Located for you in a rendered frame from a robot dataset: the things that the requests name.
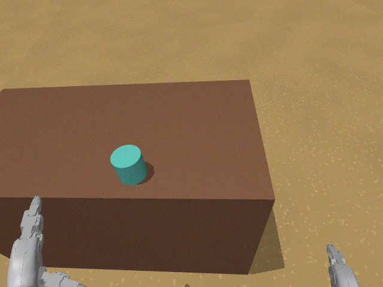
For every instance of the can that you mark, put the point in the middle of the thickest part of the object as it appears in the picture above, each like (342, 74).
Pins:
(129, 165)

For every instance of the left robot hand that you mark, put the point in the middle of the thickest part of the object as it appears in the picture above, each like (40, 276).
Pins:
(25, 268)

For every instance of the right robot hand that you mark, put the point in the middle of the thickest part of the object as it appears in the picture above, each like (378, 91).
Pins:
(341, 275)

